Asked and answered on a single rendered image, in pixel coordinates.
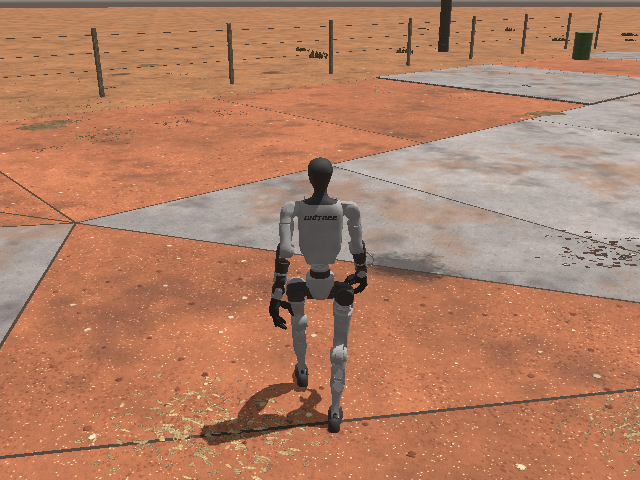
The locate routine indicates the right robot forearm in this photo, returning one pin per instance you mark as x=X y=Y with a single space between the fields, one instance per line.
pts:
x=360 y=263

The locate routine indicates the right robot shin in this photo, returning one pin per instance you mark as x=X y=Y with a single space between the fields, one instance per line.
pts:
x=337 y=383

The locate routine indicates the robot right hand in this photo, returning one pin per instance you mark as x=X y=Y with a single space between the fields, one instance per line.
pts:
x=353 y=279

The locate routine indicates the left robot forearm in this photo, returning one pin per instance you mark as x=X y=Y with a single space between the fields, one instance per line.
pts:
x=280 y=275

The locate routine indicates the right robot upper arm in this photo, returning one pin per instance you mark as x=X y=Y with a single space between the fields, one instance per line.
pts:
x=351 y=211

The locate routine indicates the left robot upper arm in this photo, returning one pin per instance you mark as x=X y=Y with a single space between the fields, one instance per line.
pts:
x=286 y=228

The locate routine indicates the robot left hand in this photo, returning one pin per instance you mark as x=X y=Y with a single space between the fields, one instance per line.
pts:
x=274 y=312

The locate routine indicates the right robot foot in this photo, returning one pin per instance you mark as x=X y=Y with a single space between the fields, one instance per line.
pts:
x=334 y=423

